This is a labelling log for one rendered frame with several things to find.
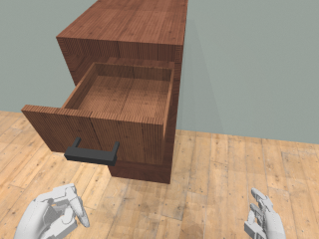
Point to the handle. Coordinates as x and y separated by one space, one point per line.
94 156

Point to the drawer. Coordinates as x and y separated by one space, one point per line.
112 102

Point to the left robot hand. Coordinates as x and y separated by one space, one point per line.
40 214

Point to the cabinet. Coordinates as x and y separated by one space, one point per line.
131 32

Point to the right robot hand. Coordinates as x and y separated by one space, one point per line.
269 225

